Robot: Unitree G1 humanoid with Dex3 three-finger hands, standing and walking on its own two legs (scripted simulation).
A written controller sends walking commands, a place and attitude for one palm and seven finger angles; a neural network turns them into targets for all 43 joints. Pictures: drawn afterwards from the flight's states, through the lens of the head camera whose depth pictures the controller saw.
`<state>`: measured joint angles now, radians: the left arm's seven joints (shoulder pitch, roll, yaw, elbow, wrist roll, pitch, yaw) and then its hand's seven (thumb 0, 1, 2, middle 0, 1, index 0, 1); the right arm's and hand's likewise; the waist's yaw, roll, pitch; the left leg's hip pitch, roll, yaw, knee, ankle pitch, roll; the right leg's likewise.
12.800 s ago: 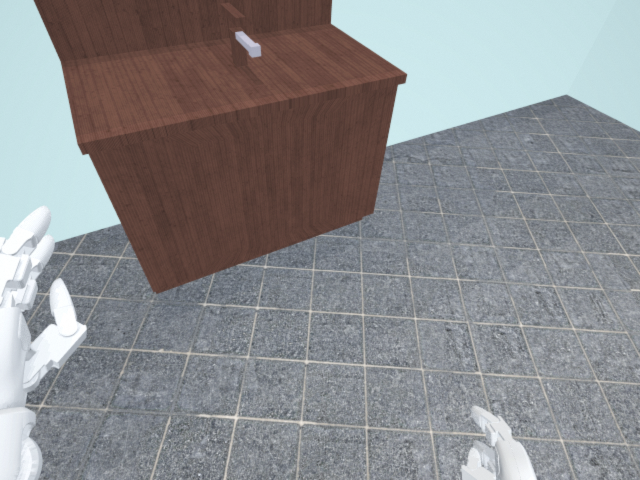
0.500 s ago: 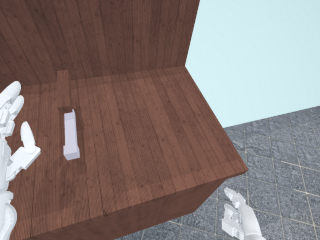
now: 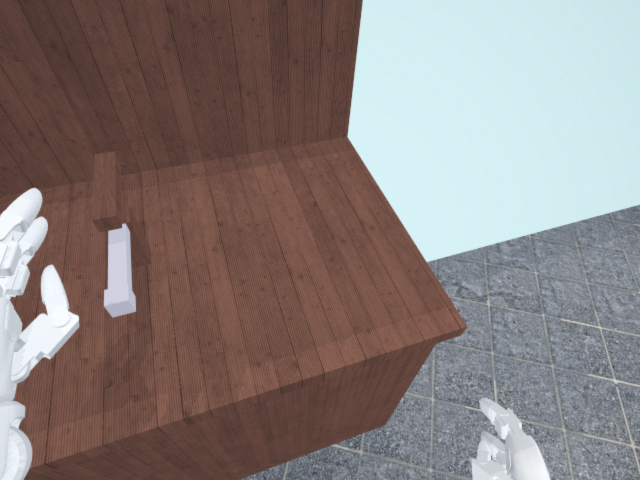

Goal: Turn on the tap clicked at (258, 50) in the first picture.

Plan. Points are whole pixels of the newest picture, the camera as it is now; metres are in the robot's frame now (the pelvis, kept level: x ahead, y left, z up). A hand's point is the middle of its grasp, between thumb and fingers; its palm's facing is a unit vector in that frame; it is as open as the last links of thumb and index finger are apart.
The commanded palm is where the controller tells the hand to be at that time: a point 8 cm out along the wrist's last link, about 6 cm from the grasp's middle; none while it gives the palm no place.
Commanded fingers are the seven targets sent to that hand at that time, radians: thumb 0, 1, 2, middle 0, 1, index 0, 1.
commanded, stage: come to a stop and stand still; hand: left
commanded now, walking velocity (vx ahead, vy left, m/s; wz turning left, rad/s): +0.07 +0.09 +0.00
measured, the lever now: (120, 300) +0.30 +0.28 +0.04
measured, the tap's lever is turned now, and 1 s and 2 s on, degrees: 0 0 0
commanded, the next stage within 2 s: look again from close up in 0.98 s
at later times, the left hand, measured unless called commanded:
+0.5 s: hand (81, 288) +0.24 +0.25 +0.17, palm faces +0.34 -0.86 -0.39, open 7.5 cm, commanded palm +0.17 +0.29 +0.17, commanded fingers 0.00 0.90 0.90 -0.20 -0.30 -0.20 -0.30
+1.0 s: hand (49, 297) +0.24 +0.28 +0.15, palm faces +0.38 -0.85 -0.36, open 7.4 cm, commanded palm +0.18 +0.31 +0.17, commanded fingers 0.00 0.90 0.90 -0.20 -0.30 -0.20 -0.30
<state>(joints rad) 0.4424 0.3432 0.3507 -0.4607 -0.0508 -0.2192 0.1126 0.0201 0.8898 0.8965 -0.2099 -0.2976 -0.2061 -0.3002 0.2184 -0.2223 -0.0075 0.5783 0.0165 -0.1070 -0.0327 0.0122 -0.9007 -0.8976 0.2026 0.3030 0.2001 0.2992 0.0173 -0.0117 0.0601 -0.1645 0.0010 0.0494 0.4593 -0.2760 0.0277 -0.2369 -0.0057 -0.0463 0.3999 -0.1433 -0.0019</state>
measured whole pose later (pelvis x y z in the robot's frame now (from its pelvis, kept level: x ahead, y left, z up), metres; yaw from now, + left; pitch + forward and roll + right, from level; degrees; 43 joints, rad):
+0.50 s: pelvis +0.01 +0.01 +0.00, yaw -1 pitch -1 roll +0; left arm 0.37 0.35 0.36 -0.42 -0.05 -0.27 0.08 0.02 0.90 0.90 -0.20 -0.30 -0.20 -0.30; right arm 0.23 -0.20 0.01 0.59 0.03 -0.17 0.01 0.01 -0.90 -0.90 0.20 0.30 0.20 0.30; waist 0.01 0.01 0.08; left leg -0.17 -0.02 0.09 0.48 -0.30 0.05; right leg -0.28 -0.03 -0.01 0.46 -0.18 0.02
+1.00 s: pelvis +0.02 +0.03 +0.00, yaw +0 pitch -1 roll -1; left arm 0.40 0.38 0.37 -0.45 -0.05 -0.23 0.09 0.02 0.89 0.90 -0.21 -0.30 -0.21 -0.30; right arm 0.16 -0.19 0.01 0.54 0.02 -0.13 -0.02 0.01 -0.90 -0.90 0.20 0.30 0.20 0.30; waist 0.03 -0.05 0.08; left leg -0.15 -0.03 0.07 0.47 -0.31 0.06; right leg -0.23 -0.04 -0.03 0.42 -0.17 0.04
